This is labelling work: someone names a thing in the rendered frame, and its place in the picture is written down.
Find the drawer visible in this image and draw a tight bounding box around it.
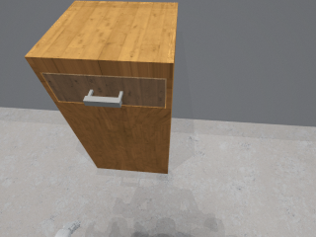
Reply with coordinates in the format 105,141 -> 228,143
42,72 -> 167,108

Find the handle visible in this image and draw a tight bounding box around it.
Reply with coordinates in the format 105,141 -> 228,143
83,89 -> 123,108

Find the cabinet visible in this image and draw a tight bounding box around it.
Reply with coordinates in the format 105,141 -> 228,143
25,0 -> 178,174

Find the robot left hand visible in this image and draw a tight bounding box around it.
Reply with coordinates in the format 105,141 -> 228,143
54,220 -> 81,237

